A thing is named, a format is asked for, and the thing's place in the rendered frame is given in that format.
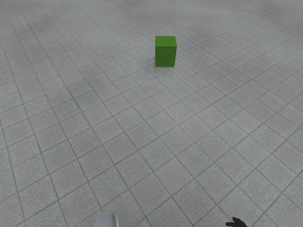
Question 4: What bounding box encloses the robot right hand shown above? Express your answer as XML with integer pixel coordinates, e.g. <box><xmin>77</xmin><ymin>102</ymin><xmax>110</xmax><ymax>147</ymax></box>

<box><xmin>225</xmin><ymin>217</ymin><xmax>247</xmax><ymax>227</ymax></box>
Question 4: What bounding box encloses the carton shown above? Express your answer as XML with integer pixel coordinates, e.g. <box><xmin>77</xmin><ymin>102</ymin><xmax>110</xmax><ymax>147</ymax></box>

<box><xmin>155</xmin><ymin>36</ymin><xmax>177</xmax><ymax>67</ymax></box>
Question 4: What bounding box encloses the robot left thigh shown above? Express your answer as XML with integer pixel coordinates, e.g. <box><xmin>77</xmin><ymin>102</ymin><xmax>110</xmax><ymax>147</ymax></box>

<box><xmin>93</xmin><ymin>214</ymin><xmax>119</xmax><ymax>227</ymax></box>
